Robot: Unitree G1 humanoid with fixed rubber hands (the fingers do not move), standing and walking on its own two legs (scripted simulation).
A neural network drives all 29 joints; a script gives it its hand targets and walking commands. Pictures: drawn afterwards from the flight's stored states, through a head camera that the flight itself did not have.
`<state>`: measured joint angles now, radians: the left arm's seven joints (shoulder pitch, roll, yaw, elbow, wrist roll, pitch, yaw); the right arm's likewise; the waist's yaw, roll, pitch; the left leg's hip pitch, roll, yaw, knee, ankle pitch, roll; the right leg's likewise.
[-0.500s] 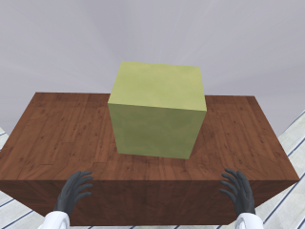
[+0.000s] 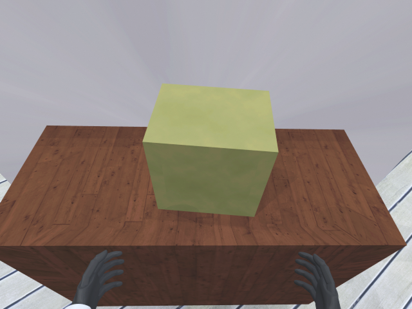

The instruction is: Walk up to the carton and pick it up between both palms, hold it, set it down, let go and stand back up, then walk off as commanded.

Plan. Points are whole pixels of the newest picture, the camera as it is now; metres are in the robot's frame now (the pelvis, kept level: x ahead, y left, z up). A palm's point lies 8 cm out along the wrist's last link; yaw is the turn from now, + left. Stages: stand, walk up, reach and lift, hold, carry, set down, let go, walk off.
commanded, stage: set down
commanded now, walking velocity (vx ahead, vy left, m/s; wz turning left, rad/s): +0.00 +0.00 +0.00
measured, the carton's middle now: (210, 153) +0.45 +0.00 +0.03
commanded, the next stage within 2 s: let go in 0.70 s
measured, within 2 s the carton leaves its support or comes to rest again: neither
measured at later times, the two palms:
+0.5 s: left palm (98, 302) +0.16 +0.21 -0.07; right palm (316, 306) +0.15 -0.20 -0.07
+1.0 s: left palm (103, 304) +0.16 +0.21 -0.08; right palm out of the picture +0.14 -0.21 -0.09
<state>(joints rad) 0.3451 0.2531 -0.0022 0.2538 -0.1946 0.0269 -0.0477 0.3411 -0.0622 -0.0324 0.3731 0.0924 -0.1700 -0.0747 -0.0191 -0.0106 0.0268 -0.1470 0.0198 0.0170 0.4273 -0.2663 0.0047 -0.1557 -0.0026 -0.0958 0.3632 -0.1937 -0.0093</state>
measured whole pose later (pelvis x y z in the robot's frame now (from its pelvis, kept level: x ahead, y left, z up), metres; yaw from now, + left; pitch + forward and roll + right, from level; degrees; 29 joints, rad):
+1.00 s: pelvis +0.00 +0.00 +0.00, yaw +0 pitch -2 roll -1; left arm 0.23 0.18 -0.01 0.42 -0.09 0.17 0.00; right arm 0.16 -0.11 -0.03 0.76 0.00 -0.21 0.01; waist -0.02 -0.01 0.05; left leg -0.14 0.02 0.02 0.43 -0.26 0.00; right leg -0.15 0.00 -0.10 0.38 -0.20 -0.01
